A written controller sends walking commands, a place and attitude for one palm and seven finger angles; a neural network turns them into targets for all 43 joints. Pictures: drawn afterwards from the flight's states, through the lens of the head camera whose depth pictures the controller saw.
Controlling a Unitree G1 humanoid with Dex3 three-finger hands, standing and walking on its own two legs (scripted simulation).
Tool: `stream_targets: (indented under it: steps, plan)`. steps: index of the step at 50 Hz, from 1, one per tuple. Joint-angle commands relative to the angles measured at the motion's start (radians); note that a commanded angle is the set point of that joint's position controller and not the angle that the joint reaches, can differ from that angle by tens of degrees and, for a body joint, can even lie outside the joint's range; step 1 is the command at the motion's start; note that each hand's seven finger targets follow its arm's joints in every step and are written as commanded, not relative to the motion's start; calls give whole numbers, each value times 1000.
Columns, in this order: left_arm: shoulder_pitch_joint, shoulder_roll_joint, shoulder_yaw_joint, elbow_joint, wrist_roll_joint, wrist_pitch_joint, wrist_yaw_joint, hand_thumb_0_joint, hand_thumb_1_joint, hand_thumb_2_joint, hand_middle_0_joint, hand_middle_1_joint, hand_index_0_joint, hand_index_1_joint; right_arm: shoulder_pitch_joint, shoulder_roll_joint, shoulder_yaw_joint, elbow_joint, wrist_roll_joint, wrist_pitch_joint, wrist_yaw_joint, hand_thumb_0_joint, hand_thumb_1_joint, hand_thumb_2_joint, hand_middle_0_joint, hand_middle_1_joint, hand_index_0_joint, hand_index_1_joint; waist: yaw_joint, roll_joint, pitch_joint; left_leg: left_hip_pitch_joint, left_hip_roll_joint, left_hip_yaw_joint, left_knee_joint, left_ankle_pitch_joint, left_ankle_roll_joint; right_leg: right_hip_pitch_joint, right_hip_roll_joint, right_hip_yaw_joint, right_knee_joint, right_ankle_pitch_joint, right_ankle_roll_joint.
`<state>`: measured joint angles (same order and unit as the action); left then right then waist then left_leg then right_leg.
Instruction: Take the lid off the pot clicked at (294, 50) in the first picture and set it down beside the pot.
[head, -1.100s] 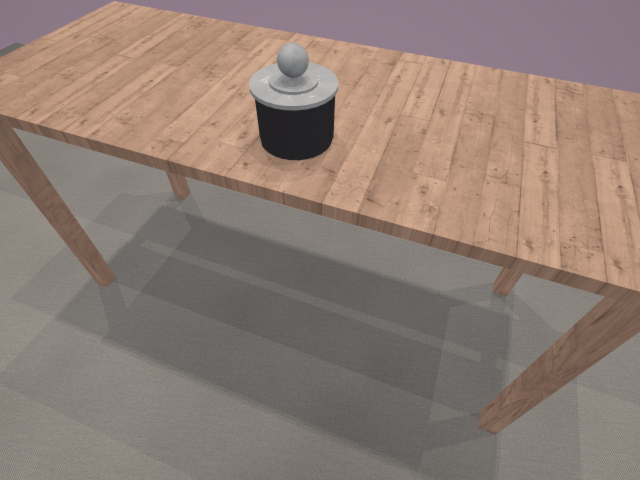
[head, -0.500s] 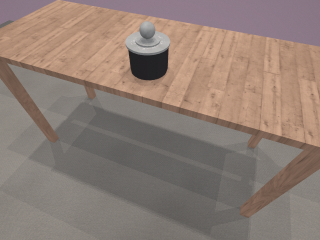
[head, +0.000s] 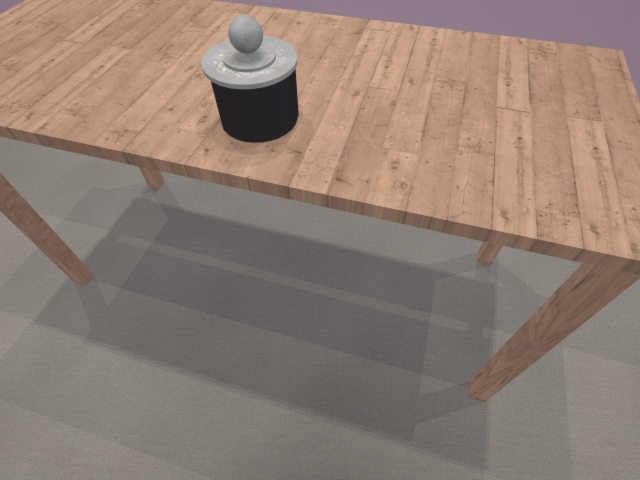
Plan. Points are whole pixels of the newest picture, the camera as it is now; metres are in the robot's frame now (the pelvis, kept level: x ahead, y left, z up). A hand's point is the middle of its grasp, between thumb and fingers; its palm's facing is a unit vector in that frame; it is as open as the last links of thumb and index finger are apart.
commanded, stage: turn to face it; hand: left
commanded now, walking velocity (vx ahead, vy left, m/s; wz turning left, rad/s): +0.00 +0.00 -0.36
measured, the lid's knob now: (245, 34) +0.70 +0.16 +0.18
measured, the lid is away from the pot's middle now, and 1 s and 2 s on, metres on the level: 0.00 0.00 0.00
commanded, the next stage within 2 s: take the last steps up to it in 0.32 s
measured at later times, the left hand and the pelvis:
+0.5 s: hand out of the picture +0.12 +0.20 -0.15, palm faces -0.15 -0.95 -0.26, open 7.3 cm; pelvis +0.00 +0.01 +0.00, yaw -10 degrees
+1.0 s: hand (180, 446) +0.18 +0.22 -0.15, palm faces -0.12 -0.97 -0.22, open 7.3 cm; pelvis +0.09 +0.04 +0.01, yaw -9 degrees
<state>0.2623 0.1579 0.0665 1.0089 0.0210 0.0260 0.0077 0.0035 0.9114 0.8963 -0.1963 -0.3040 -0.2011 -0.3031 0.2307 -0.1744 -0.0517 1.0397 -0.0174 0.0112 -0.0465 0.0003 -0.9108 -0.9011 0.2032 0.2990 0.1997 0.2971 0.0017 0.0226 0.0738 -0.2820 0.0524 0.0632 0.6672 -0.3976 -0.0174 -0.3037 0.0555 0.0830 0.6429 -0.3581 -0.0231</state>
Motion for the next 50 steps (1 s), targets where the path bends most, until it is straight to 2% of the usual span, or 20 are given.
stream_targets:
  steps: [1,4,7,9,10,13,18,21,22,23,24,26,30,36,37,38,40,42,44,50]
  plan:
    - [100,186,48,-59,0,-13,28,0,900,900,-200,-300,-200,-300,-52,-78,-17,-113,7,-20,-9,0,-900,-900,200,300,200,300,42,-192,-64,-224,-13,-67,253,-160,-3,200,-306,415,-234,657,-228]
    - [26,190,53,-94,5,-10,27,0,900,900,-200,-300,-200,-300,-23,-76,-17,-114,14,-23,-7,0,-900,-900,200,300,200,300,7,-168,-101,-124,-23,-74,85,-105,-6,168,-259,351,-192,711,-188]
    - [-34,186,49,-124,-8,-1,21,0,900,900,-200,-300,-200,-300,66,-91,-20,-91,12,-29,-7,0,-900,-900,200,300,200,300,-43,-122,-109,148,-25,-65,-208,157,1,-13,-166,269,-134,486,-87]
    - [-29,122,34,-155,-10,0,6,0,900,900,-200,-300,-200,-300,69,-213,-38,-118,-8,-31,-6,0,-900,-900,200,300,200,300,-38,209,-88,230,273,-378,-352,342,140,-203,19,37,98,14,18]
    - [-42,133,31,-162,-5,0,11,0,900,900,-200,-300,-200,-300,61,-221,-40,-134,-12,-25,3,0,-900,-900,200,300,200,300,-41,211,-59,130,366,-450,-396,321,217,-199,-4,0,271,-196,33]
    - [-51,134,33,-145,-2,9,-6,0,900,900,-200,-300,-200,-300,-27,-176,-21,-154,-19,-26,-1,0,-900,-900,200,300,200,300,-3,124,-10,91,269,-274,-371,415,206,-216,-68,-7,412,-145,44]
    - [-66,103,10,-154,-9,5,-17,0,900,900,-200,-300,-200,-300,23,-198,-24,-131,-19,-21,2,0,-900,-900,200,300,200,300,-27,164,-91,181,217,-121,-276,652,166,-66,-62,-119,111,-112,44]
    - [11,127,16,-127,-8,-9,-11,0,900,900,-200,-300,-200,-300,31,-190,-28,-119,-8,-16,6,0,-900,-900,200,300,200,300,13,93,-100,104,170,-69,-147,543,93,124,-55,-122,-202,138,32]
    - [49,184,26,-113,0,-22,-2,0,900,900,-200,-300,-200,-300,42,-138,-18,-119,2,-17,12,0,-900,-900,200,300,200,300,26,-75,-127,-39,96,-12,-32,260,40,268,-171,46,-296,248,-7]
    - [73,274,41,-103,2,-29,6,0,900,900,-200,-300,-200,-300,13,-89,-4,-145,6,-14,19,0,-900,-900,200,300,200,300,39,-286,-112,-226,-7,59,79,-132,-11,313,-387,309,-369,243,-113]
    - [106,282,37,-104,-2,-28,6,0,900,900,-200,-300,-200,-300,-41,-109,-3,-155,-2,-13,22,0,-900,-900,200,300,200,300,80,-195,-87,-235,4,-30,181,-220,-4,238,-434,354,-384,102,-198]
    - [67,236,36,-98,1,-37,16,0,900,900,-200,-300,-200,-300,-45,-124,-9,-132,-9,-17,27,0,-900,-900,200,300,200,300,58,-260,-37,-337,12,-76,304,-130,6,259,-378,360,-399,48,-204]
    - [48,227,36,-93,9,-57,18,0,900,900,-200,-300,-200,-300,-7,-92,-3,-99,0,-35,44,0,-900,-900,200,300,200,300,39,-142,-60,-247,8,-29,190,-57,-13,265,-361,177,-329,337,-188]
    - [-13,223,40,-78,4,-43,10,0,900,900,-200,-300,-200,-300,151,-82,-5,-57,0,-45,51,0,-900,-900,200,300,200,300,-38,-152,-4,131,-53,47,-157,140,-4,-22,-275,28,-255,33,-83]
    - [-8,189,32,-81,5,-33,7,0,900,900,-200,-300,-200,-300,226,-121,-12,-35,-4,-51,44,0,-900,-900,200,300,200,300,-64,-11,-23,234,-17,-18,-227,93,13,-95,-215,-22,-113,-25,-54]
    - [-1,131,23,-100,-1,-27,0,0,900,900,-200,-300,-200,-300,304,-205,-32,-24,-20,-53,35,0,-900,-900,200,300,200,300,-88,249,-33,289,180,-310,-330,47,109,-230,-90,-147,147,-152,1]
    - [-62,104,10,-137,7,-36,9,0,900,900,-200,-300,-200,-300,346,-230,-32,-32,-23,-38,26,0,-900,-900,200,300,200,300,-96,266,-16,193,316,-582,-480,-105,270,-358,-79,-113,526,-286,-6]
    - [-82,114,12,-111,6,-45,1,0,900,900,-200,-300,-200,-300,223,-146,-4,-65,-20,-46,20,0,-900,-900,200,300,200,300,-49,116,26,104,244,-452,-490,-34,253,-371,-153,-79,580,-122,-5]
    - [-17,91,7,-76,5,-35,-8,0,900,900,-200,-300,-200,-300,158,-119,10,-73,-14,-57,15,0,-900,-900,200,300,200,300,0,93,-16,86,177,-284,-475,158,216,-272,-167,-115,457,-45,16]
    - [-11,60,-6,-88,5,-34,-4,0,900,900,-200,-300,-200,-300,179,-116,6,-40,-9,-48,21,0,-900,-900,200,300,200,300,-2,63,-28,41,157,-193,-425,196,219,-53,-127,-180,63,-21,20]
